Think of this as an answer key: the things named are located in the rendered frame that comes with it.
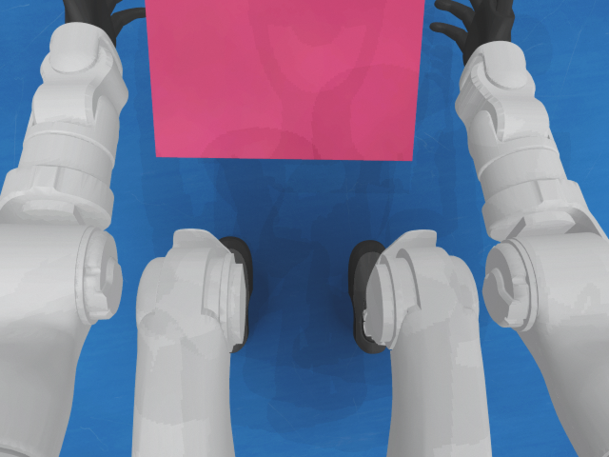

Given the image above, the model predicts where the right robot forearm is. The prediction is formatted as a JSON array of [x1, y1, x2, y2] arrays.
[[455, 41, 609, 244]]

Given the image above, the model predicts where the left robot forearm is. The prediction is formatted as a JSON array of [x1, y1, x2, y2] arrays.
[[0, 22, 128, 230]]

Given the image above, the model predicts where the right robot thigh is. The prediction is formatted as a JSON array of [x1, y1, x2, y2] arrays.
[[369, 247, 492, 457]]

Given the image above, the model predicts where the robot left upper arm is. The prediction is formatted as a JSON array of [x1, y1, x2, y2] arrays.
[[0, 224, 123, 457]]

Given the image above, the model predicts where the robot right hand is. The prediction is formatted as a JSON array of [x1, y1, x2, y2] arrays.
[[429, 0, 515, 66]]

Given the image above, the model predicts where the carton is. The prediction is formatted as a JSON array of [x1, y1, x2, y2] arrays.
[[145, 0, 425, 161]]

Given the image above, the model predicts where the robot left hand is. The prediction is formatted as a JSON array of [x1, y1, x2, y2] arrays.
[[63, 0, 146, 48]]

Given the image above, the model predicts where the robot right upper arm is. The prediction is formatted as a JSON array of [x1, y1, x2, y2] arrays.
[[482, 232, 609, 457]]

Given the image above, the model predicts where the left robot foot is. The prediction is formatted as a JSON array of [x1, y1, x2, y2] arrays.
[[219, 236, 253, 353]]

